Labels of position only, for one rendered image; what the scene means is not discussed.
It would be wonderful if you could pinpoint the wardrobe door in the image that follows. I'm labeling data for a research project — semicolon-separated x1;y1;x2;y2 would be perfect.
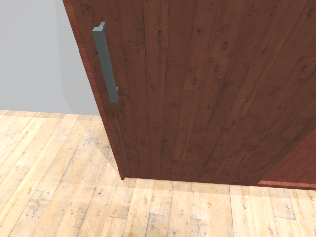
71;0;316;186
262;128;316;184

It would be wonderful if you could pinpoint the handle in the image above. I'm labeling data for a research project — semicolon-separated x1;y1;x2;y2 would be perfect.
92;22;119;103

